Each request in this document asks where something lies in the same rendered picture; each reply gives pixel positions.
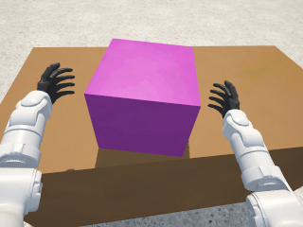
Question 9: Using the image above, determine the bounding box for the left robot upper arm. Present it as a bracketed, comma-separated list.
[0, 167, 43, 227]

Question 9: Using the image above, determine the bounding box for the pedestal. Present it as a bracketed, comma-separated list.
[0, 45, 303, 227]

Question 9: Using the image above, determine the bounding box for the carton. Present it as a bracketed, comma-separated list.
[84, 38, 201, 157]

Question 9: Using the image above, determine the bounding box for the right robot upper arm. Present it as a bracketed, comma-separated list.
[246, 189, 303, 227]

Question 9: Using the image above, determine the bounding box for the robot left hand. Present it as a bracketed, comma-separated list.
[37, 62, 75, 105]

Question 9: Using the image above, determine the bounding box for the robot right forearm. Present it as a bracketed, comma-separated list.
[222, 109, 303, 212]

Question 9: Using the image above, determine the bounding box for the robot left forearm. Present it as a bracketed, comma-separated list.
[0, 90, 52, 169]

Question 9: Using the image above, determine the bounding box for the robot right hand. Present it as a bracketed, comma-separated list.
[207, 80, 240, 119]

